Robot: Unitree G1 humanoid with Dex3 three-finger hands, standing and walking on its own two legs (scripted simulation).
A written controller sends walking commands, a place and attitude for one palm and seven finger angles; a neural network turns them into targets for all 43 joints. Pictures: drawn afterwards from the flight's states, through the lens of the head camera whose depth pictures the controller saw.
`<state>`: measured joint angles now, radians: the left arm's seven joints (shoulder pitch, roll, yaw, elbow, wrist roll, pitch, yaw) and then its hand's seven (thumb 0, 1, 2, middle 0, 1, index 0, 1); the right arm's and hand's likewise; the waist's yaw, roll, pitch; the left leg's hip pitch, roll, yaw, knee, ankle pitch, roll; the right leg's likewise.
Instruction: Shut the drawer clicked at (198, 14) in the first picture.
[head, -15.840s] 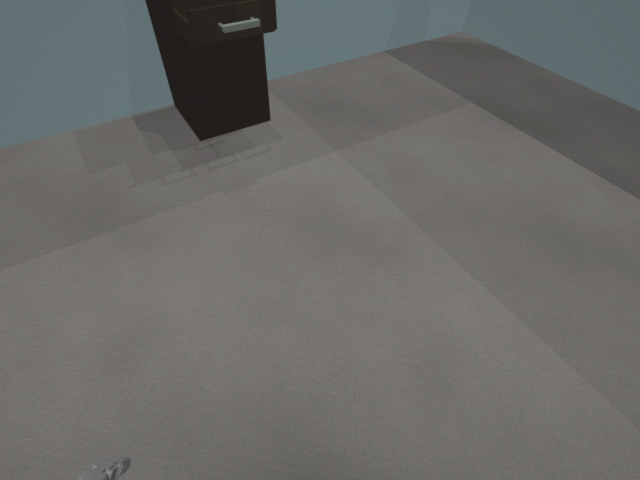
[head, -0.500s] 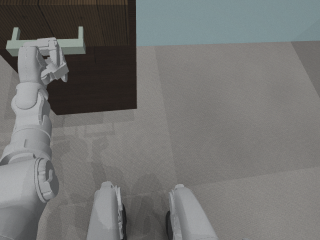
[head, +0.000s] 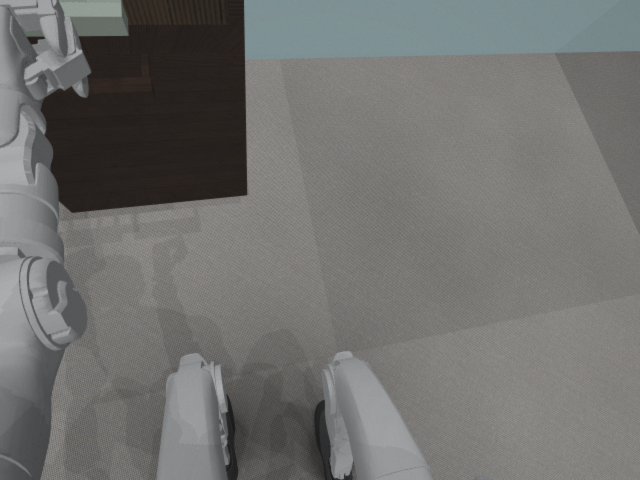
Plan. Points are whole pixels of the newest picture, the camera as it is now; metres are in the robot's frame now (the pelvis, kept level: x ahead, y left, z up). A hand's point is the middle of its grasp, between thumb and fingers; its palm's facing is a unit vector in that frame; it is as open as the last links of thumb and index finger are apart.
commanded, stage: push the drawer shut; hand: left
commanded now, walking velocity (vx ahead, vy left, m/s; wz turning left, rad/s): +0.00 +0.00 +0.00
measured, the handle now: (40, 0) +0.64 +0.26 +0.06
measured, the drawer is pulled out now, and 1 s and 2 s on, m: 0.02 0.00 0.00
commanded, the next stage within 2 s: pull the fist back off the drawer in 0.46 s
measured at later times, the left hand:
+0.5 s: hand (56, 35) +0.59 +0.24 +0.06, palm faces +0.07 -1.00 -0.05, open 3.2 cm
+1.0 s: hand (63, 36) +0.59 +0.23 +0.07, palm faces +0.08 -1.00 -0.04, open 3.2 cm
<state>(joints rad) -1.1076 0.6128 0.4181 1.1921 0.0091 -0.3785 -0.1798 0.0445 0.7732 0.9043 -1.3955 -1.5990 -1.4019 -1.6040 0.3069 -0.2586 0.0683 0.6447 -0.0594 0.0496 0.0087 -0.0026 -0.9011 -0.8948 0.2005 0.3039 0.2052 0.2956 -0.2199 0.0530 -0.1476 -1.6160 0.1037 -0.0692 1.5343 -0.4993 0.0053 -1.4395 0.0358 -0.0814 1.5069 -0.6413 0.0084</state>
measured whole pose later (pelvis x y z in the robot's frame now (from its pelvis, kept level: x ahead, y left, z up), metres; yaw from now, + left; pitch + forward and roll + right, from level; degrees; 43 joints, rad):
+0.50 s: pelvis -0.01 +0.00 -0.02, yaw -2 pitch +35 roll -9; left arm -1.31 0.80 0.39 1.26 0.06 -0.28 -0.23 -0.01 0.54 0.87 -1.40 -1.60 -1.40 -1.60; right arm 0.34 -0.25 0.12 0.64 -0.07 0.04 -0.01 0.00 -0.90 -0.89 0.20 0.30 0.21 0.30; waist -0.29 0.04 -0.13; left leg -1.74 0.11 -0.10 1.60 -0.49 0.01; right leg -1.55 0.05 -0.10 1.55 -0.62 0.02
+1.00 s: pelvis -0.01 +0.01 -0.01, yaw -2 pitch +35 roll -9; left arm -1.26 0.74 0.38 1.20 0.05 -0.24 -0.18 0.01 0.63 0.88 -1.39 -1.60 -1.40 -1.60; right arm 0.36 -0.24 0.12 0.64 -0.07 0.01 0.00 0.00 -0.90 -0.89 0.20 0.30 0.21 0.30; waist -0.27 0.05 -0.13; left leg -1.71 0.10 -0.09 1.56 -0.47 0.02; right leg -1.52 0.04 -0.10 1.51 -0.61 0.02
